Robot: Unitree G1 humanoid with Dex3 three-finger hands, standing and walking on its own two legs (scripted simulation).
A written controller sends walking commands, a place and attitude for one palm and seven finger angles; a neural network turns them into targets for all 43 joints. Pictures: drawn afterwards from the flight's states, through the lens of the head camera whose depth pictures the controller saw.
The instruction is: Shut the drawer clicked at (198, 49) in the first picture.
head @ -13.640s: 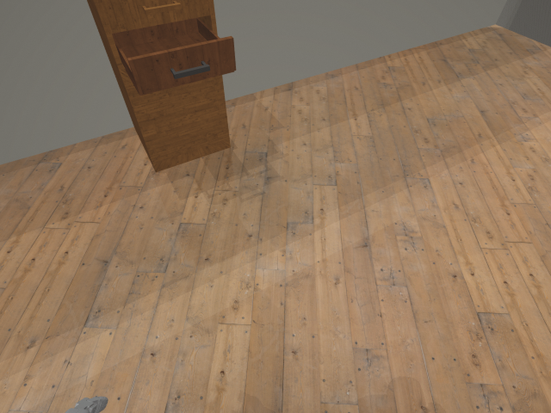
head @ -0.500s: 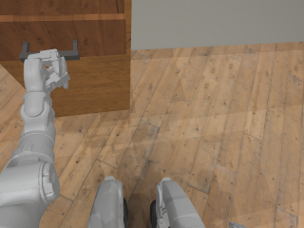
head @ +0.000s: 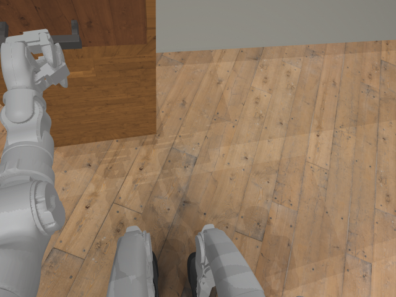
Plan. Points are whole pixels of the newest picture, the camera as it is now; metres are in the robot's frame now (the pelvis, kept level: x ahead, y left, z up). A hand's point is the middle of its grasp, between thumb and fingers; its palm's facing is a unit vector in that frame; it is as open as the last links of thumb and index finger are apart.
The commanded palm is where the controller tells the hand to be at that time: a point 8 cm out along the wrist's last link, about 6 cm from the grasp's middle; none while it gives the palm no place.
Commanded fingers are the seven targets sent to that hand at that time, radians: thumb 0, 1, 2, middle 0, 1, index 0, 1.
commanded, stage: push the drawer shut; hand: left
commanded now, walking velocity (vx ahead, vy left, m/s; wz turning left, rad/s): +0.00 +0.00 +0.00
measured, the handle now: (40, 35) +0.60 +0.26 +0.04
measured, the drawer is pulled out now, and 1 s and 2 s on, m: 0.03 0.00 0.00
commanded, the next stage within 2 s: pull the fist back off the drawer in 0.80 s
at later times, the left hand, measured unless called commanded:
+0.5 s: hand (56, 48) +0.57 +0.22 +0.04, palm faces +0.15 -0.99 -0.04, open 3.3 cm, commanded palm +0.59 +0.23 +0.04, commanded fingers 0.00 0.90 0.90 -1.40 -1.60 -1.40 -1.60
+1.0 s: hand (49, 45) +0.57 +0.24 +0.05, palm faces +0.12 -0.99 -0.06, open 3.6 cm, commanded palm +0.61 +0.21 +0.04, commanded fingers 0.00 0.90 0.90 -1.40 -1.60 -1.40 -1.60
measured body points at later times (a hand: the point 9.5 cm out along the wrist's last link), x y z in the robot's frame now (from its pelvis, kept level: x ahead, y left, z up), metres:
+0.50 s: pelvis -0.01 -0.01 -0.01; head +0.19 +0.05 +0.39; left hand +0.56 +0.28 +0.05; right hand -0.02 -0.27 -0.10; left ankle +0.06 +0.08 -0.57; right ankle +0.03 -0.10 -0.57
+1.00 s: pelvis -0.03 +0.00 -0.02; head +0.18 +0.07 +0.37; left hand +0.56 +0.29 +0.05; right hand -0.05 -0.26 -0.10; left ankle +0.06 +0.08 -0.57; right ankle +0.03 -0.10 -0.57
